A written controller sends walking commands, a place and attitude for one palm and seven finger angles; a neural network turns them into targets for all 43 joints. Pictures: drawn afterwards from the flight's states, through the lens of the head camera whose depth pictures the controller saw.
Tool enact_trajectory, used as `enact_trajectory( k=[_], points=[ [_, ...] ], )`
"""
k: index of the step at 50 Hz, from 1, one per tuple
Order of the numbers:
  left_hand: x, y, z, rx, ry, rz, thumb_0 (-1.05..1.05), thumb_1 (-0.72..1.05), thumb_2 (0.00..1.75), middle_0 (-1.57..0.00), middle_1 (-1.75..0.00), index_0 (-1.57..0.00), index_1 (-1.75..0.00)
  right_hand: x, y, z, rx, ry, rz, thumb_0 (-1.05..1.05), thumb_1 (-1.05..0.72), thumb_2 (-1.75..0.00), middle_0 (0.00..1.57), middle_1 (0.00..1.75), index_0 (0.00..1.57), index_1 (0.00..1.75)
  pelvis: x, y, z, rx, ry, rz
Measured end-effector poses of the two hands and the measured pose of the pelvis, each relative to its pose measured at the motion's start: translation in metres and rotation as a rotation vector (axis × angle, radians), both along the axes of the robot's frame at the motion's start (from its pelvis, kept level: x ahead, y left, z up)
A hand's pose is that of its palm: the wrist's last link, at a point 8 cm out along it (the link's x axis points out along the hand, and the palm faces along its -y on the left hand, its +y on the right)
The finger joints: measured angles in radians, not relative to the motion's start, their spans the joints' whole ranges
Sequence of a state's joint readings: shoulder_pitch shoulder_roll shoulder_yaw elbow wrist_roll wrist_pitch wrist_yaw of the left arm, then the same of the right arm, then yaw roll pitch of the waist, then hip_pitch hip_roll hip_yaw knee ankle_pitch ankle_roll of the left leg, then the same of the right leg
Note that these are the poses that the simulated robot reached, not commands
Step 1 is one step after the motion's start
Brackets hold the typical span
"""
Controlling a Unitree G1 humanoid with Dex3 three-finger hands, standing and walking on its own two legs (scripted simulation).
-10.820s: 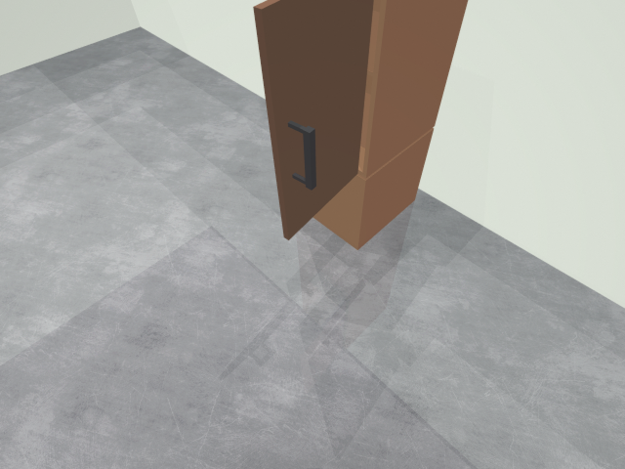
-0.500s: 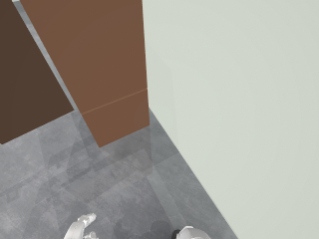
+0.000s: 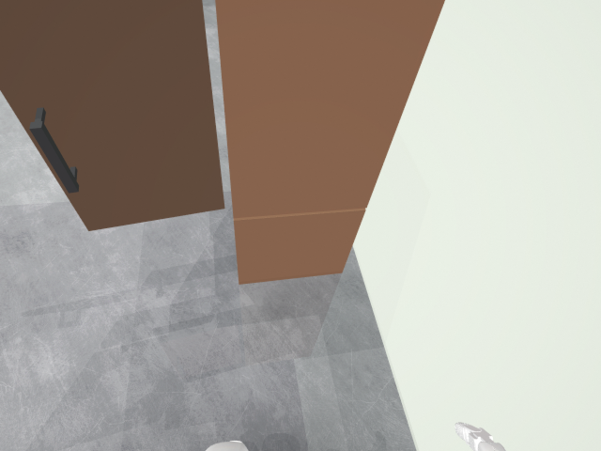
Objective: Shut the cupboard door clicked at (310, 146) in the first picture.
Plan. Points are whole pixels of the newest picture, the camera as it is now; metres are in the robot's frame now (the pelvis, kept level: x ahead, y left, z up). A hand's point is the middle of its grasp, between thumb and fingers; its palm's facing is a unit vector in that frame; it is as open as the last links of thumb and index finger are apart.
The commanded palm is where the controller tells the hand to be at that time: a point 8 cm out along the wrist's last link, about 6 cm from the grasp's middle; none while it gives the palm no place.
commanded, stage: turn to face it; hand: left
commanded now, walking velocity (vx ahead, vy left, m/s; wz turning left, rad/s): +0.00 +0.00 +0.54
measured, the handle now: (57, 152) +0.59 +0.50 -0.05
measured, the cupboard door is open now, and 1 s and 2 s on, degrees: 97 97 97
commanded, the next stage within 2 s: take the last steps up to it in 0.56 s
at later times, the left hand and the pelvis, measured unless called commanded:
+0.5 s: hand out of the picture +0.10 +0.16 -0.14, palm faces +0.16 -0.94 -0.30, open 7.4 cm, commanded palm none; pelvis +0.02 -0.06 +0.01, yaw +11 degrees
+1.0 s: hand out of the picture -0.08 +0.10 -0.13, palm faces +0.46 -0.85 -0.25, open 7.3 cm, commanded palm none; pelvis +0.04 -0.06 +0.03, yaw +22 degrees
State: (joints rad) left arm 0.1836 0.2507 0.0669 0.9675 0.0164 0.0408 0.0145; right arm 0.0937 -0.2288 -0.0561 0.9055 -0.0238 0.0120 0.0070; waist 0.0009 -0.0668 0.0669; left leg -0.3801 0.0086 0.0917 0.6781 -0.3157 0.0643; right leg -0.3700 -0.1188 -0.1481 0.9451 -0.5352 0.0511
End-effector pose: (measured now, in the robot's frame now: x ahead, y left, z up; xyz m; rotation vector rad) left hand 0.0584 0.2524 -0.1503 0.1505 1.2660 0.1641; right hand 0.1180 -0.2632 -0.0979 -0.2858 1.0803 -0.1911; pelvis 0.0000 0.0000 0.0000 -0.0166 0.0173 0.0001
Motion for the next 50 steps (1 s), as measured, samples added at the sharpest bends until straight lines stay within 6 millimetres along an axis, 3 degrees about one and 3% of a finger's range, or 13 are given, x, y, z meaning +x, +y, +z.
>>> enact_trajectory(
  k=[5,12,20,25,32,38,44,50],
  points=[
    [0.0,0.018,0.015,0.026,0.009,0.044,0.01,0.92,0.89,-0.2,-0.3,-0.2,-0.3,0.013,0.014,0.008,-0.007,0.034,0.055,0.0,-0.91,-0.9,0.2,0.29,0.2,0.3,0.007,0.004,0.013,-0.011,0.01,0.042],
    [0.005,0.02,0.033,0.061,-0.01,0.079,0.01,0.91,0.89,-0.2,-0.3,-0.2,-0.3,0.006,0.019,0.0,0.037,0.114,0.084,0.0,-0.91,-0.9,0.2,0.29,0.21,0.3,0.017,-0.004,0.021,-0.01,0.01,0.093],
    [0.022,-0.016,0.042,0.086,-0.052,0.094,0.01,0.91,0.89,-0.2,-0.3,-0.2,-0.3,-0.012,-0.01,-0.024,0.083,0.212,0.086,0.0,-0.91,-0.9,0.2,0.3,0.21,0.3,0.022,-0.036,0.016,0.019,0.006,0.155],
    [0.021,-0.052,0.047,0.109,-0.092,0.102,0.01,0.91,0.89,-0.2,-0.3,-0.2,-0.3,-0.007,-0.04,-0.044,0.111,0.24,0.083,0.0,-0.91,-0.9,0.2,0.29,0.21,0.3,0.024,-0.063,0.009,0.037,-0.005,0.19],
    [-0.008,-0.092,0.058,0.081,-0.065,0.192,0.01,0.91,0.89,-0.2,-0.3,-0.21,-0.3,0.017,-0.061,-0.032,0.108,0.249,0.143,0.0,-0.91,-0.9,0.2,0.29,0.2,0.3,0.028,-0.085,0.023,0.072,-0.011,0.266],
    [-0.045,-0.102,0.058,0.076,-0.036,0.288,0.0,0.92,0.89,-0.2,-0.3,-0.21,-0.3,0.046,-0.057,-0.025,0.1,0.232,0.225,0.0,-0.91,-0.9,0.2,0.29,0.2,0.3,0.031,-0.093,0.027,0.077,-0.007,0.311],
    [-0.104,-0.108,0.053,0.048,0.059,0.402,0.0,0.92,0.89,-0.2,-0.3,-0.21,-0.3,0.082,-0.027,-0.016,0.104,0.188,0.333,0.0,-0.91,-0.9,0.2,0.29,0.2,0.3,0.035,-0.084,0.029,0.067,-0.001,0.352],
    [-0.163,-0.111,0.051,-0.001,0.205,0.505,0.01,0.91,0.89,-0.2,-0.3,-0.21,-0.3,0.126,0.026,-0.005,0.115,0.118,0.436,0.0,-0.91,-0.9,0.2,0.29,0.2,0.3,0.043,-0.06,0.03,0.061,0.009,0.38]
  ],
)
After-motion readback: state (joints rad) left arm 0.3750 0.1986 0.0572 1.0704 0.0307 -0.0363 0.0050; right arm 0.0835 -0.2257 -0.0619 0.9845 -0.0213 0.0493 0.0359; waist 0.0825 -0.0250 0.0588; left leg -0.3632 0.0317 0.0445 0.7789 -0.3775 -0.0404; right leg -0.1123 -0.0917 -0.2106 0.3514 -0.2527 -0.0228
